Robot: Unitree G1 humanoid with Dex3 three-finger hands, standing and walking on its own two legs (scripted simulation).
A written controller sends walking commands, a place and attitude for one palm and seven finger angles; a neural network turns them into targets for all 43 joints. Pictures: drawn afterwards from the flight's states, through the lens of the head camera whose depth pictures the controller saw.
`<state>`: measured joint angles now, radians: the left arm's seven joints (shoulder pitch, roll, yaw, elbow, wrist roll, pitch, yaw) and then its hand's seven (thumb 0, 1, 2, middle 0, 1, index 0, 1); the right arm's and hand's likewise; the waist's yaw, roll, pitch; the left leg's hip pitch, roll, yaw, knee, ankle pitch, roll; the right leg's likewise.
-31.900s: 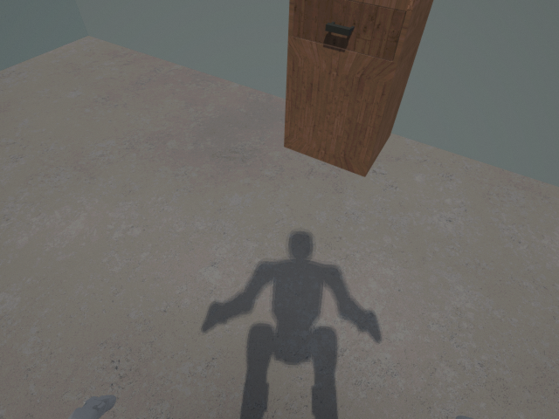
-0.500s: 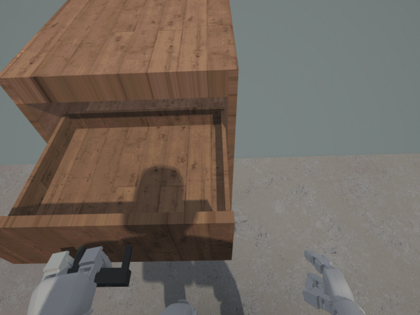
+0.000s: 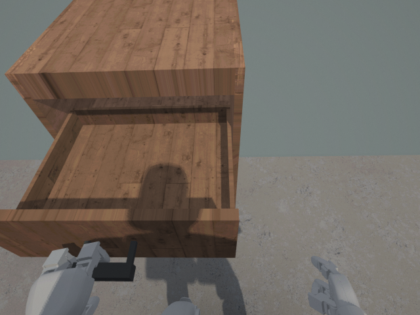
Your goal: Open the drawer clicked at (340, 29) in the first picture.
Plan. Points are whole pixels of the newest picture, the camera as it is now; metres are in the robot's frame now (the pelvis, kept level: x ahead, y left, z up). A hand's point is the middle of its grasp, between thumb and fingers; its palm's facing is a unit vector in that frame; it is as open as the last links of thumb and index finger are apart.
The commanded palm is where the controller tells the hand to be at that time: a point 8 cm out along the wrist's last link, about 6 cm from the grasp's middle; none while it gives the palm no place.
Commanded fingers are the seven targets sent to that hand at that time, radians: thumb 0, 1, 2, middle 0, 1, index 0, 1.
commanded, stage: open the thumb to release the handle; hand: left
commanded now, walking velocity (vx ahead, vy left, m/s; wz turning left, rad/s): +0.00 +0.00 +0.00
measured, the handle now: (106, 258) +0.21 +0.21 +0.02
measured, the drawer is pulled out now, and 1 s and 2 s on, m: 0.30 0.30 0.30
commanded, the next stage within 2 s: lift the hand off the handle in 0.16 s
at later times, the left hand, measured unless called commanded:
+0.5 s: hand (88, 292) +0.16 +0.24 -0.01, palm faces +0.00 -0.12 -0.99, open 13.8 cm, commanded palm +0.14 +0.23 +0.05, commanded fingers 0.00 -0.50 0.30 -0.30 -1.20 -0.30 -1.20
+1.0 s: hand (74, 282) +0.16 +0.24 +0.05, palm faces +0.02 -0.13 -0.99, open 13.5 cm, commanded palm +0.14 +0.23 +0.12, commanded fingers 0.00 -0.50 0.30 -0.30 -1.20 -0.30 -1.20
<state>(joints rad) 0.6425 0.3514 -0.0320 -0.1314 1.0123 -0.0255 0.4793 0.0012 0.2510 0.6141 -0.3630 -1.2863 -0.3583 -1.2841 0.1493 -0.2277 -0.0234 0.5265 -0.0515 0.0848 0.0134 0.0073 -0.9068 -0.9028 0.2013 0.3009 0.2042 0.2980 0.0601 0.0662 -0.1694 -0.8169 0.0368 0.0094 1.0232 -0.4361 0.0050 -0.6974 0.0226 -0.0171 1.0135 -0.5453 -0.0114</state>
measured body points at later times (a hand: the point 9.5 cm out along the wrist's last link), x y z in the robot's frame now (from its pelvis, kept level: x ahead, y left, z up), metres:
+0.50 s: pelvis -0.01 +0.00 +0.00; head +0.02 -0.02 +0.45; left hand +0.15 +0.24 +0.05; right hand +0.19 -0.22 -0.10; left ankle +0.04 +0.12 -0.67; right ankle -0.03 -0.12 -0.67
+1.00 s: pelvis +0.00 +0.00 +0.02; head +0.01 -0.03 +0.47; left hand +0.16 +0.24 +0.10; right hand +0.21 -0.22 -0.07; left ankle +0.04 +0.12 -0.67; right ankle -0.03 -0.12 -0.67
